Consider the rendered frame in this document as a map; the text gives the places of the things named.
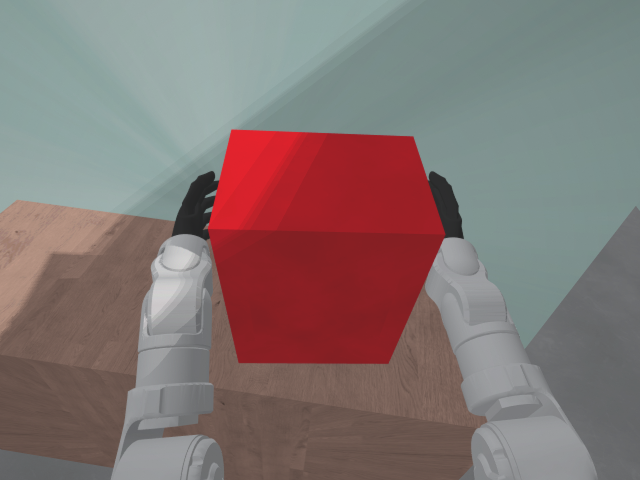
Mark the robot left hand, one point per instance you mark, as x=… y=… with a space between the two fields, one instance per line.
x=191 y=218

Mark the robot right hand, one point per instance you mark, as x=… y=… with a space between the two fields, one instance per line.
x=447 y=205

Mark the carton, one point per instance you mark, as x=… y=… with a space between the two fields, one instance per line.
x=322 y=244

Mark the robot right upper arm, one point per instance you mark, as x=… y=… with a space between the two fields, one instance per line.
x=536 y=448

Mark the robot left upper arm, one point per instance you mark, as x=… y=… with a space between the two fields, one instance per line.
x=192 y=457

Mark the right robot forearm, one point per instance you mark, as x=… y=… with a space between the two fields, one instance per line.
x=499 y=381

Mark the left robot forearm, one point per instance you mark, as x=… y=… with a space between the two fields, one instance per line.
x=172 y=381

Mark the pedestal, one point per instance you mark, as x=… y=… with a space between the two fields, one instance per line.
x=72 y=284

